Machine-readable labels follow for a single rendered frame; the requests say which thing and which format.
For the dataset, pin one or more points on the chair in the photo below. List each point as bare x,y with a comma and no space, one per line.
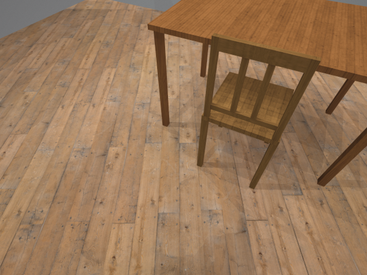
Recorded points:
249,106

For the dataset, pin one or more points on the table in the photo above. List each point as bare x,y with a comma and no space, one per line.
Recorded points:
334,31

